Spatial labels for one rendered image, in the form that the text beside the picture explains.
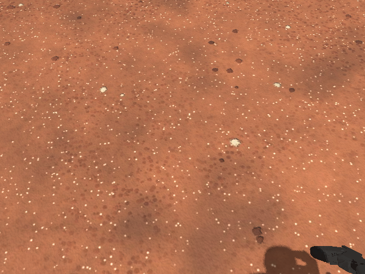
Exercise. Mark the robot right hand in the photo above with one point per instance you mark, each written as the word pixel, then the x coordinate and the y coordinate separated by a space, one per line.
pixel 345 257

